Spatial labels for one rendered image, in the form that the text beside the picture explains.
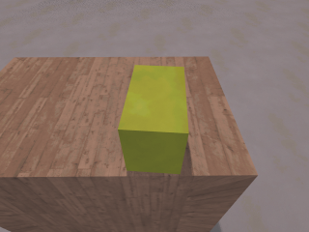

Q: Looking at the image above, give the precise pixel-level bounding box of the carton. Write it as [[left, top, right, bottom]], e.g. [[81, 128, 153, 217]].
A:
[[118, 65, 189, 174]]

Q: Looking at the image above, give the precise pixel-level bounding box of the pedestal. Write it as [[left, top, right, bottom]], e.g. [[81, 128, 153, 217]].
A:
[[0, 56, 258, 232]]

